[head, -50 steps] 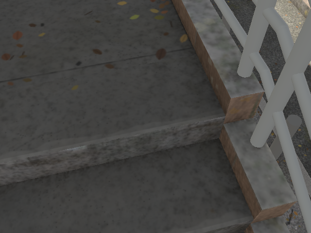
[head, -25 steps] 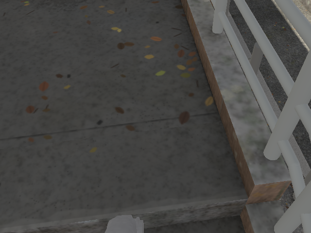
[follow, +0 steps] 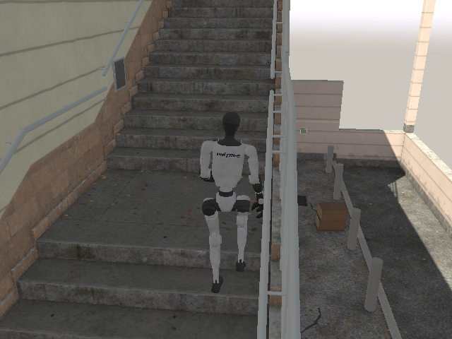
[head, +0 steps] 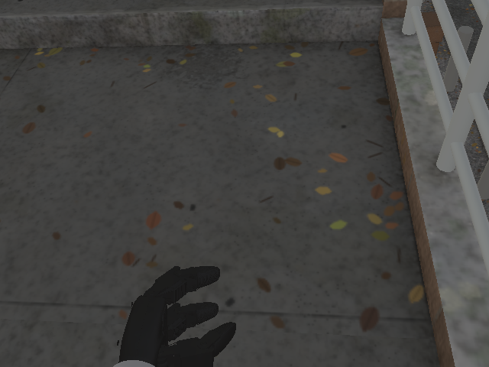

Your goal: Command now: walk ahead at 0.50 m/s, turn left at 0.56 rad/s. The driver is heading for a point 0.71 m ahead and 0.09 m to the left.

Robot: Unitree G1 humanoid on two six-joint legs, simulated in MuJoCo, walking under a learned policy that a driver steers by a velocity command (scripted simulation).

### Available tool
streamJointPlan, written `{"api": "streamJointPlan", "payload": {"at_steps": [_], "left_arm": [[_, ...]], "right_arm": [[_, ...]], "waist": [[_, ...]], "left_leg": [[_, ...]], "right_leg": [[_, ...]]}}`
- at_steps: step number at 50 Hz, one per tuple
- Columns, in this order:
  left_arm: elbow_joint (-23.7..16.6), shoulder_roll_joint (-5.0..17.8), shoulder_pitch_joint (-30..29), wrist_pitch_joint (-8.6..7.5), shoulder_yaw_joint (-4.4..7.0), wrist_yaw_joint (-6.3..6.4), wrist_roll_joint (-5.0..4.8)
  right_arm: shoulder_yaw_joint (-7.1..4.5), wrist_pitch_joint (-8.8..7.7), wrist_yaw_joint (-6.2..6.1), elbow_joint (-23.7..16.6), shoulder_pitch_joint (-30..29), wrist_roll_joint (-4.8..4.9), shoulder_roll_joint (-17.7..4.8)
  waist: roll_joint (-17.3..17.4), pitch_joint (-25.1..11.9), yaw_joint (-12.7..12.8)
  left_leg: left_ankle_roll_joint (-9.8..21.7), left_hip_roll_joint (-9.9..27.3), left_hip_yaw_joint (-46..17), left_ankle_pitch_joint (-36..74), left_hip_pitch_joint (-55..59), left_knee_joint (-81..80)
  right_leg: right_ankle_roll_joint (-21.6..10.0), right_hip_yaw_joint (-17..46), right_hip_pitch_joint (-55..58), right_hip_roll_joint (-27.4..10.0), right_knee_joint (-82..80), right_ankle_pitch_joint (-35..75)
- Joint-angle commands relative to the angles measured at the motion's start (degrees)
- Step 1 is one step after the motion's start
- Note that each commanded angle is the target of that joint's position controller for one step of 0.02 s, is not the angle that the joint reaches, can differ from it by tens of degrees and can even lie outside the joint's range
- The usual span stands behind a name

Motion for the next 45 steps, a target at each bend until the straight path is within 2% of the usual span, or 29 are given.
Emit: {"api": "streamJointPlan", "payload": {"at_steps": [1,2,3,4,5,6,7,8,12,14,16,17,18,19,20,21,22,23,24,25,26,28,29,31,33,35,38,41,45], "left_arm": [[5.14,11.06,29.08,1.35,6.32,1.07,-3.6],[7.55,11.95,23.76,1.33,6.62,2.36,-3.77],[7.39,9.82,21.05,1.16,4.64,2.38,-0.33],[7.75,13.6,20.26,0.81,5.73,0.64,0.61],[5.52,19.05,13.2,-0.89,8.27,1.74,1.69],[7.12,15.42,11.16,-2.0,7.82,1.69,0.69],[7.9,12.5,13.7,-1.85,6.56,1.41,-0.68],[9.73,12.2,16.92,-1.97,5.71,1.01,-1.17],[20.45,15.08,27.71,-1.94,7.7,1.61,1.19],[21.95,15.69,26.56,-2.53,7.48,0.41,0.02],[25.09,16.0,29.89,-2.49,7.88,1.01,-0.19],[26.45,17.25,32.86,-2.4,8.1,1.92,0.23],[25.05,18.23,29.86,-0.74,8.03,2.62,-1.0],[23.41,18.43,27.75,0.59,7.9,2.57,-1.49],[23.31,21.28,28.92,0.54,8.32,2.13,-1.22],[21.71,25.47,25.69,0.57,9.18,1.46,-0.35],[22.77,28.19,26.56,-0.52,10.09,-0.36,-2.2],[22.2,29.69,27.97,-2.3,10.78,-2.74,-3.73],[18.68,25.45,25.3,-3.31,10.56,-4.14,-3.93],[14.21,21.55,20.0,-3.34,10.28,-5.77,-1.67],[13.08,15.96,18.46,-3.27,9.85,-4.94,-1.48],[9.09,10.2,16.35,-2.31,8.07,-2.09,0.32],[8.0,8.63,18.13,-1.29,7.12,-0.83,2.11],[7.65,8.28,18.43,0.99,5.97,0.58,2.39],[7.86,9.88,18.3,2.78,6.1,0.5,0.53],[10.5,12.83,19.8,3.22,7.2,-0.6,-0.24],[10.68,13.95,13.08,3.42,7.99,-2.47,2.01],[10.87,10.69,7.06,3.19,6.89,-3.86,-0.01],[8.45,10.96,-1.58,3.25,6.36,-3.32,0.06]], "right_arm": [[-2.73,0.32,0.88,-9.14,-15.68,-2.68,-8.67],[-1.8,-0.17,1.05,-10.59,-14.29,-4.03,-1.52],[1.61,-1.57,0.89,-13.07,-11.68,-4.1,9.61],[1.71,-2.05,1.46,-12.32,3.85,-3.06,7.82],[0.93,-0.74,0.97,-13.86,7.0,-2.37,2.99],[0.95,0.97,1.35,-14.51,-2.13,-2.56,2.36],[1.1,1.52,2.22,-15.77,-11.71,-3.81,0.72],[0.73,1.66,2.7,-18.01,-18.85,-3.59,-1.17],[3.31,2.96,3.55,-22.91,-28.1,-1.2,7.46],[3.67,2.05,2.0,-22.92,-28.81,-1.56,6.72],[3.63,1.94,1.27,-26.1,-28.53,-3.64,5.64],[3.92,1.96,1.22,-28.08,-31.47,-3.35,6.01],[5.62,2.3,3.36,-28.07,-29.28,-2.16,7.82],[6.26,2.18,4.25,-27.35,-30.5,-0.79,8.83],[5.15,3.32,4.82,-25.04,-25.9,-0.91,7.91],[3.46,3.5,4.34,-22.16,-14.14,0.23,4.68],[2.4,3.37,3.69,-19.98,-2.82,0.68,1.82],[0.9,3.21,3.29,-19.59,3.18,0.53,-1.89],[-1.84,2.67,2.56,-18.89,4.73,-0.25,-8.04],[-4.15,2.58,2.13,-17.92,4.47,-0.06,-14.51],[-3.39,1.45,2.87,-18.23,-1.08,-0.63,-11.51],[-1.33,-1.26,3.53,-12.87,-4.44,-1.07,-4.11],[0.2,-2.46,3.54,-10.05,-4.4,-0.96,-0.62],[1.36,-4.07,3.66,-6.31,-3.52,-0.83,3.55],[1.91,-4.81,2.26,-2.92,0.44,-0.7,4.94],[1.65,-7.48,2.47,-3.09,-0.3,0.13,2.43],[-0.18,-9.37,2.08,-1.95,2.07,0.09,-4.27],[0.21,-7.58,1.51,-1.75,6.01,0.25,-2.53],[0.23,-7.51,0.77,-0.93,11.34,-0.26,-4.06]], "waist": [[-5.05,-8.77,19.35],[-8.95,-1.52,13.03],[-6.66,-1.96,3.94],[-13.41,-14.92,-2.72],[-17.41,-22.01,-3.83],[-7.8,-12.32,-3.86],[-2.36,-6.3,0.14],[-4.49,3.13,2.16],[-8.13,8.07,2.58],[-9.42,10.98,1.15],[-13.79,8.62,0.78],[-13.75,8.27,2.65],[-13.14,5.96,3.04],[-10.08,2.26,4.21],[-12.02,-3.53,3.75],[-17.49,-10.57,-1.68],[-22.49,-19.52,-5.69],[-22.68,-22.67,-10.29],[-13.82,-20.44,-12.44],[7.1,-24.97,-12.05],[4.23,-25.11,-8.16],[-4.47,-11.47,-0.21],[-3.49,-4.23,3.84],[-2.27,-0.21,4.44],[-2.92,3.02,5.17],[-5.52,3.47,5.85],[-3.26,3.56,3.59],[1.26,1.09,-0.82],[-1.0,5.01,-4.79]], "left_leg": [[0.17,0.87,-3.32,36.9,-12.54,19.25],[-0.43,-2.97,-2.92,-0.32,-15.34,36.53],[-1.05,-2.58,-7.7,-8.35,-36.68,58.92],[-3.04,-0.23,-8.2,-7.88,-41.58,68.23],[-5.57,3.09,-8.31,-4.67,-42.51,79.35],[-6.67,6.42,-7.31,-0.96,-48.67,84.83],[-6.25,6.8,-6.28,-0.85,-52.4,81.28],[-6.8,7.3,-4.01,-3.79,-57.54,77.01],[-1.34,5.64,-4.7,-5.78,-61.56,84.01],[-0.91,5.53,-1.88,-10.17,-66.09,81.97],[-1.01,8.55,3.04,-14.44,-61.29,66.62],[-1.14,8.95,5.97,-15.37,-60.34,62.36],[0.14,11.95,11.6,-14.42,-48.2,47.01],[0.86,8.96,16.82,-11.22,-32.28,36.57],[0.27,4.75,21.25,-16.79,-21.15,37.09],[1.09,2.6,17.79,-13.88,-11.05,34.2],[2.53,0.73,14.85,-11.16,-1.54,28.75],[4.08,0.79,7.34,-5.9,12.99,21.43],[7.1,9.56,-15.29,-14.76,22.89,5.2],[9.04,21.39,-40.98,-8.99,21.17,-11.1],[9.19,23.61,-39.07,-1.92,16.68,-11.11],[5.22,21.58,-29.8,-5.64,3.44,-10.28],[4.58,20.06,-23.46,4.62,-3.15,-8.33],[4.93,17.83,-16.32,2.0,-6.58,-8.89],[3.57,18.12,-13.07,1.13,-6.55,-14.22],[0.46,20.28,-8.08,14.49,-4.23,-20.63],[-2.38,15.88,4.0,31.69,0.51,-23.71],[-1.63,14.36,9.31,32.61,9.94,-26.48],[0.0,19.19,9.2,33.05,23.04,-28.98]], "right_leg": [[0.11,1.25,45.32,1.09,-54.6,9.64],[-1.03,6.17,43.52,-4.34,-69.07,19.67],[-0.18,11.97,53.1,-11.61,-44.68,55.11],[-4.2,24.5,66.19,-19.76,-40.4,85.38],[-13.41,46.53,60.2,-31.48,-51.86,44.6],[-13.29,43.2,52.41,-31.71,-56.81,23.85],[-9.36,33.53,48.42,-25.13,-56.4,11.62],[-6.93,22.82,44.36,-19.65,-58.26,15.16],[-6.53,9.89,41.75,-17.02,-66.45,0.12],[-5.37,5.23,43.04,-16.98,-67.43,9.5],[-4.4,-2.86,45.5,-12.11,-70.12,20.11],[-5.83,-3.52,48.63,-11.6,-72.23,24.27],[-8.2,-7.53,45.9,-11.52,-77.54,27.33],[-9.91,-8.01,42.46,-11.02,-79.5,38.22],[-10.49,-9.03,45.0,-12.44,-71.18,67.08],[-9.89,-8.47,47.72,-14.28,-58.52,93.21],[-7.86,-5.9,50.65,-14.93,-47.88,96.79],[-5.02,-3.14,41.96,-12.99,-37.06,89.73],[-1.07,-1.15,21.26,-6.34,-16.17,50.91],[0.96,1.79,13.74,5.6,15.92,5.22],[-0.15,16.49,9.09,4.95,31.39,6.16],[-0.96,13.5,4.23,1.14,32.64,12.08],[-1.69,13.01,1.87,-0.16,30.16,9.66],[-2.91,14.15,-1.41,0.36,31.25,7.69],[-3.76,17.19,-4.36,1.47,23.48,8.11],[-3.95,15.85,-2.11,1.32,10.64,11.17],[-2.69,8.43,1.19,1.67,-10.02,17.67],[-2.62,1.13,6.06,-0.09,-23.58,18.89],[-3.11,-1.45,1.68,-1.34,-34.5,17.21]]}}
